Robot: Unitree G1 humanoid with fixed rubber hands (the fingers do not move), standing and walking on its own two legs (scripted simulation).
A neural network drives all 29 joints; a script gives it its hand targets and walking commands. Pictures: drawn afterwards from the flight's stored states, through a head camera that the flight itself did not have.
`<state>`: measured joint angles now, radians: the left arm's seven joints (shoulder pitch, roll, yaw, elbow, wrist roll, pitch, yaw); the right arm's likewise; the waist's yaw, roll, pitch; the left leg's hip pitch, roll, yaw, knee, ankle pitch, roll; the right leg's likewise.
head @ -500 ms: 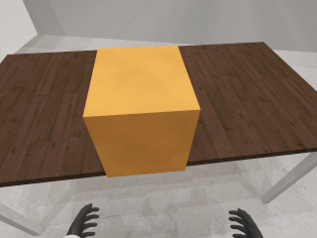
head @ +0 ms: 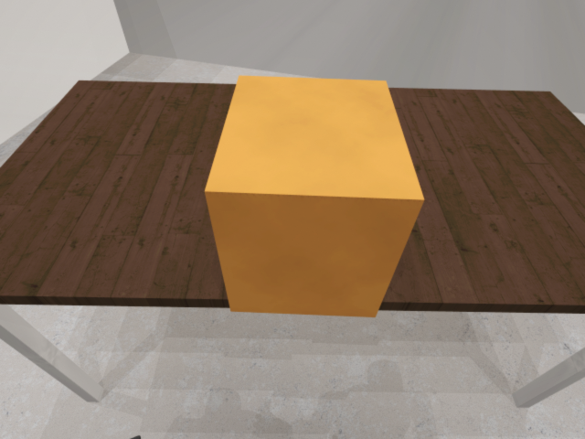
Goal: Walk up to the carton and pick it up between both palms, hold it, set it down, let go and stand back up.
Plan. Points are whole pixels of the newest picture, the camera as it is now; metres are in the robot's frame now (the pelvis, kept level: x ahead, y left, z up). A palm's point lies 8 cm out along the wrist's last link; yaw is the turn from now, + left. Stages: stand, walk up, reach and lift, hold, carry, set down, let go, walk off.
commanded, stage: stand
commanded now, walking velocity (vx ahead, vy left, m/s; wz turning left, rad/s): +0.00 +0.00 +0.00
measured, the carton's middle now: (307, 197) +0.47 +0.00 +0.08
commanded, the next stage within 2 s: none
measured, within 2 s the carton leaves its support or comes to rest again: neither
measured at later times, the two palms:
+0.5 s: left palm out of the picture -0.06 +0.24 -0.13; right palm out of the picture +0.02 -0.24 -0.12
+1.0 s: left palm out of the picture -0.06 +0.21 -0.14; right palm out of the picture +0.01 -0.24 -0.13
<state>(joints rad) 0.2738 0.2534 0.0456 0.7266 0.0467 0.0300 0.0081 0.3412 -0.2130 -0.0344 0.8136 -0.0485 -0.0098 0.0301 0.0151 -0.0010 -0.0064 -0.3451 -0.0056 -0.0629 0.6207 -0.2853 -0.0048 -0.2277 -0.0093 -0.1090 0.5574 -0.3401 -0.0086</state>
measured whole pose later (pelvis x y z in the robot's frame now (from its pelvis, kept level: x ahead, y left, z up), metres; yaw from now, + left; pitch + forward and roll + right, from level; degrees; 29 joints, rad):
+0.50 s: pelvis -0.02 -0.01 +0.01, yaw +5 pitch +1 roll -1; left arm 0.38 0.22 0.04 0.96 0.03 0.00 0.02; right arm 0.36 -0.18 -0.02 0.91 -0.03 0.01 0.00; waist 0.03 -0.01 -0.04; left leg -0.35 -0.04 -0.14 0.51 -0.18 -0.01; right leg -0.22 -0.01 -0.14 0.49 -0.28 -0.03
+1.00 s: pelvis -0.01 -0.02 +0.01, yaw +6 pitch +0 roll -1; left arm 0.35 0.17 0.03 1.09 0.03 0.01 0.04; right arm 0.33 -0.15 0.00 1.04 -0.02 0.01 -0.03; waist 0.02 0.01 -0.02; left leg -0.32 -0.03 -0.16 0.53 -0.20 -0.03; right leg -0.18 0.01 -0.16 0.48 -0.31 -0.04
